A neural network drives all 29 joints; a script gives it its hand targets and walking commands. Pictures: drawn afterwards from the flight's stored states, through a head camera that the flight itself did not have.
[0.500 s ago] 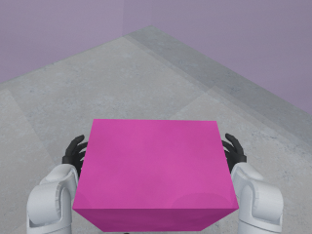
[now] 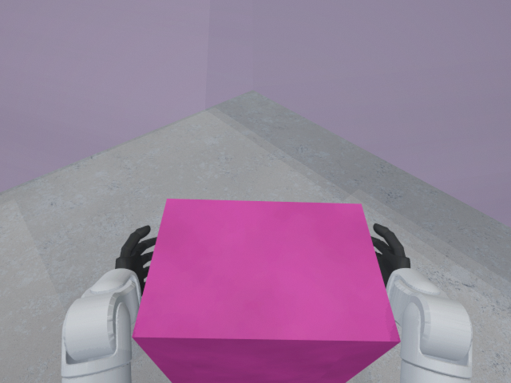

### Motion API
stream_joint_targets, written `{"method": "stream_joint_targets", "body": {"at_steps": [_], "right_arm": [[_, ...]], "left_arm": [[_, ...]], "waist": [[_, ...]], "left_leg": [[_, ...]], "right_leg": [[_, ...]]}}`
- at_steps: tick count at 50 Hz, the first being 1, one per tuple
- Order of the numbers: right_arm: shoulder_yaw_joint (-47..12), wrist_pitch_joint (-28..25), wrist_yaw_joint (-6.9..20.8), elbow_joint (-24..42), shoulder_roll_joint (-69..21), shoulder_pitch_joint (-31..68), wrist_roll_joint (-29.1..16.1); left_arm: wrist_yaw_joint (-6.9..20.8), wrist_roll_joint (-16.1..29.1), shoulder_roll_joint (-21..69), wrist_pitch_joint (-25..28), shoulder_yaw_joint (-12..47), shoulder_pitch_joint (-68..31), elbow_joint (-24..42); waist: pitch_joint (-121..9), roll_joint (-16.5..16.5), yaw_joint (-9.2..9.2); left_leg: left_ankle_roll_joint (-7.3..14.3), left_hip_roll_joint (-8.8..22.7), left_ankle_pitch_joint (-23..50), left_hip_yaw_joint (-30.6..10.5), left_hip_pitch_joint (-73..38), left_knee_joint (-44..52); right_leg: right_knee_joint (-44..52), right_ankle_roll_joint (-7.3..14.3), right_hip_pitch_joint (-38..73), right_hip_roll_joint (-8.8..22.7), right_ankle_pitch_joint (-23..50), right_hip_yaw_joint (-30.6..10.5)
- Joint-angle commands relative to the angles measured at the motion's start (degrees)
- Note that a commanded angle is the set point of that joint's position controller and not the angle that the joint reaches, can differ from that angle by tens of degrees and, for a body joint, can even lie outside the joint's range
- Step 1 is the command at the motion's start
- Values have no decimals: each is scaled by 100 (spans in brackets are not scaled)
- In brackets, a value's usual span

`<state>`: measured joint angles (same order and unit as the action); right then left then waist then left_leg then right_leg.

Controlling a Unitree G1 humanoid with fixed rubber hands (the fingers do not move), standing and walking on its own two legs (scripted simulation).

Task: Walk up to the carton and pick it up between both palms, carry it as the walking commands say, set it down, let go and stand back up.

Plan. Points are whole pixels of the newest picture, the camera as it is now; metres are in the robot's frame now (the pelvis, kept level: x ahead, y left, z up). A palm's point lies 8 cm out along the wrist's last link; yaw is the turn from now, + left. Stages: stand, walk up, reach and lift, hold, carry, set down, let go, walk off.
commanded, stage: carry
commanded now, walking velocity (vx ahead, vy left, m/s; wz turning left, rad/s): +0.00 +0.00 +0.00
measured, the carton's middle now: (260, 303) +0.25 -0.01 +0.01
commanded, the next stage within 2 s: none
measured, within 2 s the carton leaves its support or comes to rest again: neither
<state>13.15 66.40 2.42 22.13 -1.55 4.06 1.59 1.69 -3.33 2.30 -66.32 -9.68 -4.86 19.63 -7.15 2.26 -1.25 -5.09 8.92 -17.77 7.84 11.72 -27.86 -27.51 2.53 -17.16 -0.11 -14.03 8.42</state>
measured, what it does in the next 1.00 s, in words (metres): stands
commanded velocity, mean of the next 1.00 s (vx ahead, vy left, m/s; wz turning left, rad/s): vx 0.00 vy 0.00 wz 0.00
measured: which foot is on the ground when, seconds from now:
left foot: down 0.00-1.00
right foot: down 0.00-1.00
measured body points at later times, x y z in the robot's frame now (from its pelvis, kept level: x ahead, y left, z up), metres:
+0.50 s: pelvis -0.01 +0.03 +0.00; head -0.04 +0.03 +0.45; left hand +0.25 +0.21 +0.08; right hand +0.24 -0.16 +0.08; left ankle -0.06 +0.16 -0.74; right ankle +0.00 -0.09 -0.74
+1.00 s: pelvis -0.03 +0.02 +0.00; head -0.05 +0.02 +0.45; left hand +0.23 +0.21 +0.07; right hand +0.23 -0.16 +0.08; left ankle -0.06 +0.16 -0.74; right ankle +0.00 -0.09 -0.74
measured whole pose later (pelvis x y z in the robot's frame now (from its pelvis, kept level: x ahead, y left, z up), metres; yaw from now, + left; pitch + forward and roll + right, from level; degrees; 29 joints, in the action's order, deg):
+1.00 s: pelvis -0.03 +0.02 +0.00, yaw +0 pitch +1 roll +0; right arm 11.9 64.8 1.5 21.4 -3.4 2.7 2.8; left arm 1.8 -1.7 0.2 -66.2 -10.1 -4.8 18.5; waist -5.4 -0.3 0.1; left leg -2.2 6.0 -17.5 9.7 12.8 -29.6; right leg -29.9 0.5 -18.9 3.5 -12.3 7.2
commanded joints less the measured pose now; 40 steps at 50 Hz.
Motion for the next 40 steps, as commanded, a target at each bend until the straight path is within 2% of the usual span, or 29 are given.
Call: {"method": "stream_joint_targets", "body": {"at_steps": [1,4,6,9,12,14,17,19,22,25,26,40], "right_arm": [[-4790,86,979,587,-4332,2295,-1800],[-4809,45,989,732,-4402,2225,-1843],[-4832,13,968,772,-4403,2112,-1780],[-4852,-34,922,993,-4286,2118,-1706],[-4841,-35,889,1059,-4216,2081,-1629],[-4811,-23,877,934,-4168,1958,-1580],[-4773,-22,871,840,-4063,1953,-1525],[-4734,0,876,736,-4021,1944,-1501],[-4691,29,886,623,-3937,2058,-1474],[-4681,64,880,533,-3941,2172,-1471],[-4648,62,873,464,-3902,2223,-1457],[-4683,-69,778,590,-4126,2273,-1453]], "left_arm": [[958,1789,4498,-18,4047,-2104,954],[927,1831,4492,1,4154,-2122,1272],[929,1877,4474,21,4193,-2146,1381],[971,1856,4459,38,4220,-1906,1321],[998,1890,4467,34,4256,-1939,1277],[999,1868,4382,31,4223,-1916,1228],[1006,1812,4320,24,4168,-1940,1103],[992,1797,4267,13,4151,-2069,1093],[975,1690,4132,-11,4019,-2173,906],[975,1668,4134,-39,3940,-2324,799],[957,1618,4071,-34,3862,-2321,681],[972,1761,4185,71,3857,-2447,847]], "waist": [[-1430,-230,79],[-1616,-78,80],[-1610,-317,87],[-1576,-316,75],[-1511,-350,70],[-1322,-164,60],[-1159,-91,50],[-982,0,39],[-503,-38,46],[-279,-111,65],[-200,-19,72],[-808,-232,107]], "left_leg": [[-18,-31,1970,118,-133,-41],[9,-46,2323,154,-256,-209],[11,-64,2098,161,-224,-177],[54,-82,2007,168,-306,-130],[99,18,2309,142,-471,-142],[136,110,2722,114,-499,-136],[177,125,2485,103,-414,-50],[206,132,1895,76,-324,51],[239,129,1002,-6,10,285],[248,140,519,-82,229,458],[254,129,338,-100,281,507],[292,82,761,-105,-28,345]], "right_leg": [[-150,-46,1432,960,4678,-616],[-265,-50,1404,887,4520,-581],[-269,-22,1396,871,4402,-590],[-257,-42,1303,845,4197,-602],[-286,-84,1079,767,3625,-493],[-326,-137,847,689,3115,-393],[-257,-170,759,688,2646,-387],[-157,-180,642,685,2054,-407],[6,-201,446,677,1217,-423],[145,-205,348,689,814,-439],[162,-219,313,688,633,-440],[131,-186,371,771,1108,-498]]}}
